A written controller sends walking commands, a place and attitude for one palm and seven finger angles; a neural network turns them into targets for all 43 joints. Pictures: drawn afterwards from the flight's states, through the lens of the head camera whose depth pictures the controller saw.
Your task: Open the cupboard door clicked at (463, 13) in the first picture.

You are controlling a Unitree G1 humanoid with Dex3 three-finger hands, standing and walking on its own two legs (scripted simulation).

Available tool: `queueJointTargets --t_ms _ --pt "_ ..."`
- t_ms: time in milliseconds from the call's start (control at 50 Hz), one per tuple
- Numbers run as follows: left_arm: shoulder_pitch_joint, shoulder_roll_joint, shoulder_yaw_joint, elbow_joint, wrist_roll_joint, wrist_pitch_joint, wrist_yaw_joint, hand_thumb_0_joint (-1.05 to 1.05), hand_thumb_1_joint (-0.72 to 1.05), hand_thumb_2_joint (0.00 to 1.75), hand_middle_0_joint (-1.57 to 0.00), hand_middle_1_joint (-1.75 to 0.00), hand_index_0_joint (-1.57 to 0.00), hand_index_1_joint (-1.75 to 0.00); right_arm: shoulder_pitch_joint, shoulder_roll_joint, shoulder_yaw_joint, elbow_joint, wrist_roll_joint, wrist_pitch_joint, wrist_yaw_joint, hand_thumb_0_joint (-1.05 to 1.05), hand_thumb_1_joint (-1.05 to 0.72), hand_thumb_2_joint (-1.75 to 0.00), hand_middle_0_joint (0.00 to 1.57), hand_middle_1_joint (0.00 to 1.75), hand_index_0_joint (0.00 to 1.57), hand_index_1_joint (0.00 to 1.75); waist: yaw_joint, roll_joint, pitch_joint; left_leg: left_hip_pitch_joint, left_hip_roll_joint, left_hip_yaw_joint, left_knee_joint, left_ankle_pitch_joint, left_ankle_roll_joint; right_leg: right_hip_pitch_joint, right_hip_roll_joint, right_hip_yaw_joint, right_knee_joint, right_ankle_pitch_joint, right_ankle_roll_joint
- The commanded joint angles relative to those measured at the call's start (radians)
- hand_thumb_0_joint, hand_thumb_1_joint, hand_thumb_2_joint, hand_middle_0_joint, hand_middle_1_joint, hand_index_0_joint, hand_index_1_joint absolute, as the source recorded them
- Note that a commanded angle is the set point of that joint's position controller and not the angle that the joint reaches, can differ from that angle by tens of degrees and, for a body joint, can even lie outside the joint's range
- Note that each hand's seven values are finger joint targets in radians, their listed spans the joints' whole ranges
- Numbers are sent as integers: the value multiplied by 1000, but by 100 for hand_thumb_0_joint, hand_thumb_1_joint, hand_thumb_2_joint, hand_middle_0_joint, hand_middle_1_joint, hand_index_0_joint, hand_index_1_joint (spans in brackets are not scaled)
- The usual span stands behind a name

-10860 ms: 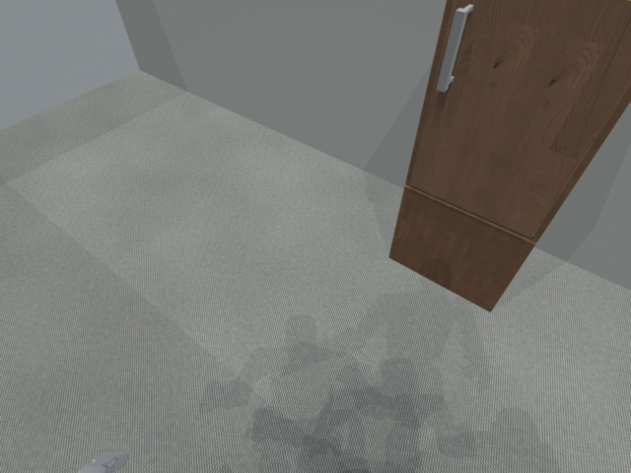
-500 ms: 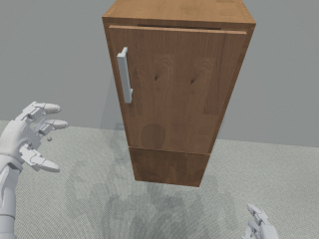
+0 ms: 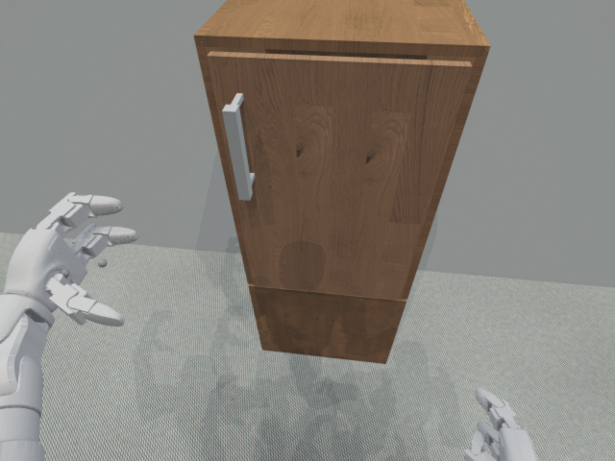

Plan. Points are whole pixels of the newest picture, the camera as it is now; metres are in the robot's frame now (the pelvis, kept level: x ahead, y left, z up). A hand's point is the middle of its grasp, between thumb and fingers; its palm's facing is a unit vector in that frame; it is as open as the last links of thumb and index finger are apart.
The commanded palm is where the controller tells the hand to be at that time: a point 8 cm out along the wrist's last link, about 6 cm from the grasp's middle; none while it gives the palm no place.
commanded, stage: move the hooked fingers beside the handle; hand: left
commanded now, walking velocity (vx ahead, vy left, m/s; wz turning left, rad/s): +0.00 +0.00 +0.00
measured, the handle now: (242, 149) +0.57 +0.16 +0.12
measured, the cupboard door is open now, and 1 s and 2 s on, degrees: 0 0 0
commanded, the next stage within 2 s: none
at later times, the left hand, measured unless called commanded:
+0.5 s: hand (150, 216) +0.38 +0.25 +0.14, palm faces -0.03 -1.00 -0.01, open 14.0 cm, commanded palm +0.36 +0.29 +0.13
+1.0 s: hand (179, 182) +0.45 +0.23 +0.13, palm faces -0.04 -1.00 +0.01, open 14.0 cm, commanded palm +0.44 +0.28 +0.13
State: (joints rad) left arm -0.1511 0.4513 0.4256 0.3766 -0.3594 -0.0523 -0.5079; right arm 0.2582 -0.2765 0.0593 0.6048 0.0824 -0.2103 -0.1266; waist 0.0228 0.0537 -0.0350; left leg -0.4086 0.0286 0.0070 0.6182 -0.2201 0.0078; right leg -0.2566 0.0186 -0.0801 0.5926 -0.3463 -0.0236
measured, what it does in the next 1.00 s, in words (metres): stands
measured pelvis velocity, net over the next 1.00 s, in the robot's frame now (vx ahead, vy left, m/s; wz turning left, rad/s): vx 0.01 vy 0.01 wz -0.02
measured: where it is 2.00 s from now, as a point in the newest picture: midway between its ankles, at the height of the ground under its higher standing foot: outside the picture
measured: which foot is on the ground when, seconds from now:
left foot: down 0.00-1.00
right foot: down 0.00-1.00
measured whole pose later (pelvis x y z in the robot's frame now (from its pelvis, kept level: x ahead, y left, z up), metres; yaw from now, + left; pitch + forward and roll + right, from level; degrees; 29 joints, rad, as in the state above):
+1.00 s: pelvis +0.01 +0.01 -0.01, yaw -1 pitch +8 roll -2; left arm -0.75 0.51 0.36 1.00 -0.21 -0.19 -0.38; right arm 0.34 -0.29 0.04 0.66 0.06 -0.06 -0.09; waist -0.08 0.03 -0.05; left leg -0.58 0.03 0.02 0.70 -0.25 0.02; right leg -0.43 0.02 -0.06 0.67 -0.37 -0.01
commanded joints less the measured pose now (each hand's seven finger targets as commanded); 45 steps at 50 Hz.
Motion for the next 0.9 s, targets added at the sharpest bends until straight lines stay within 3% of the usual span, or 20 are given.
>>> queueJointTargets --t_ms 0,20,80,120,180,220,320,340,400,420,480,520,560,620,660,740,780,880 --pt "-409 262 39 -150 -10 -62 10 0 -50 30 -30 -120 -30 -120 -74 -128 -53 -139 -2 -54 -16 0 -90 -90 20 30 20 30 -32 32 -156 222 -34 -38 -68 4 31 -157 8 64 -138 119 19" --pt "-446 268 31 -147 -8 -65 16 0 -50 30 -30 -120 -30 -120 -68 -131 -53 -134 -1 -50 -19 0 -90 -90 20 30 20 30 -36 5 -161 214 -34 -37 -64 3 32 -143 7 67 -139 110 19" --pt "-493 267 21 -99 11 -65 28 0 -50 30 -30 -120 -30 -120 -68 -131 -52 -131 -4 -45 -18 0 -90 -90 20 30 20 30 -33 32 -179 224 -32 -46 -69 1 29 -156 7 59 -130 105 12" --pt "-514 289 32 -89 16 -75 40 0 -50 30 -30 -120 -30 -120 -60 -134 -52 -126 -5 -39 -16 0 -90 -90 20 30 20 30 -28 16 -213 223 -32 -45 -63 21 31 -127 6 61 -124 120 10" --pt "-545 254 3 -76 32 -80 54 0 -50 30 -30 -120 -30 -120 -58 -131 -53 -131 -8 -31 -7 0 -90 -90 20 30 20 30 -29 47 -234 245 -29 -51 -68 37 27 -145 11 46 -109 142 6" --pt "-540 256 4 -43 32 -81 65 0 -50 30 -30 -120 -30 -120 -45 -134 -55 -128 -9 -23 -4 0 -90 -90 20 30 20 30 -27 6 -234 229 -29 -49 -63 44 30 -132 12 46 -109 147 7" --pt "-548 295 41 -5 52 -84 86 0 -50 30 -30 -120 -30 -120 -28 -138 -59 -131 -12 2 8 0 -90 -90 20 30 20 30 -16 14 -255 215 -26 -43 -59 84 29 -115 12 45 -89 194 4" --pt "-596 257 3 -16 53 -88 86 0 -50 30 -30 -120 -30 -120 -32 -137 -59 -132 -11 3 10 0 -90 -90 20 30 20 30 -32 23 -253 227 -25 -42 -57 91 30 -132 12 44 -87 209 7" --pt "-638 250 -6 -7 61 -96 94 0 -50 30 -30 -120 -30 -120 -11 -144 -67 -124 -14 12 12 0 -90 -90 20 30 20 30 -40 43 -273 261 -20 -52 -54 97 26 -161 18 38 -80 200 3" --pt "-640 259 0 -3 61 -102 99 0 -50 30 -30 -120 -30 -120 -3 -143 -67 -121 -15 15 12 0 -90 -90 20 30 20 30 -39 11 -281 253 -21 -50 -48 106 30 -143 18 39 -81 207 2" --pt "-657 241 -11 23 65 -103 103 0 -50 30 -30 -120 -30 -120 6 -146 -72 -112 -15 24 15 0 -90 -90 20 30 20 30 -47 24 -279 260 -19 -49 -47 109 28 -165 18 39 -78 214 4" --pt "-694 251 -17 59 71 -106 109 0 -50 30 -30 -120 -30 -120 16 -149 -71 -101 -15 33 14 0 -90 -90 20 30 20 30 -54 -12 -261 234 -20 -47 -42 106 32 -159 17 41 -78 211 4" --pt "-723 240 -26 58 78 -110 115 0 -50 30 -30 -120 -30 -120 18 -150 -74 -100 -17 39 18 0 -90 -90 20 30 20 30 -57 32 -285 256 -21 -46 -36 117 30 -177 15 44 -73 223 5" --pt "-754 278 -4 126 85 -117 125 0 -50 30 -30 -120 -30 -120 35 -154 -74 -90 -18 55 16 0 -90 -90 20 30 20 30 -64 -25 -264 214 -19 -45 -31 92 34 -175 17 46 -74 198 7" --pt "-828 268 -23 155 94 -127 126 0 -50 30 -30 -120 -30 -120 41 -155 -74 -82 -19 60 18 0 -90 -90 20 30 20 30 -75 17 -274 225 -18 -47 -28 91 31 -199 15 45 -67 199 7" --pt "-862 310 -1 236 104 -154 121 0 -50 30 -30 -120 -30 -120 64 -163 -78 -74 -21 76 20 0 -90 -90 20 30 20 30 -77 9 -307 213 -16 -43 -8 108 33 -196 15 53 -55 216 7" --pt "-947 275 -47 283 110 -164 115 0 -50 30 -30 -120 -30 -120 74 -162 -77 -62 -20 84 20 0 -90 -90 20 30 20 30 -100 16 -282 209 -13 -51 -6 82 31 -241 17 48 -54 184 7" --pt "-1019 303 -36 371 126 -193 124 0 -50 30 -30 -120 -30 -120 109 -172 -82 -50 -26 97 29 0 -90 -90 20 30 20 30 -102 38 -324 206 -13 -59 12 83 29 -261 17 48 -35 172 5"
